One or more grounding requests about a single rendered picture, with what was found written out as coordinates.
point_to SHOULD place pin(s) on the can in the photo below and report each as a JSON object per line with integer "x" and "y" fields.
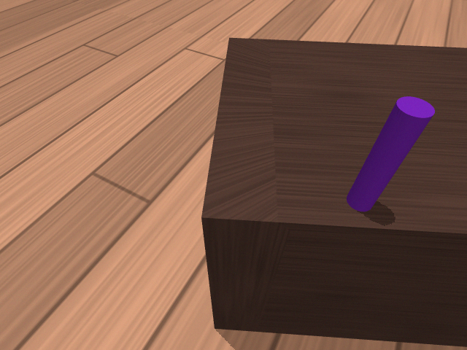
{"x": 406, "y": 122}

